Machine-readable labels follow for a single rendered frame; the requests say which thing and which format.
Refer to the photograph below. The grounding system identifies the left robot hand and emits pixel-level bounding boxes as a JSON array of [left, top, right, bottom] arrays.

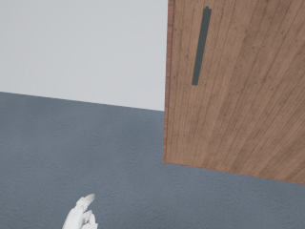
[[62, 194, 98, 229]]

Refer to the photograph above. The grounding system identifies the wardrobe door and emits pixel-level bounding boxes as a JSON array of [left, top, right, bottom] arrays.
[[166, 0, 305, 184]]

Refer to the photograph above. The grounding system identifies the handle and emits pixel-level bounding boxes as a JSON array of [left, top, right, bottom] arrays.
[[192, 6, 212, 86]]

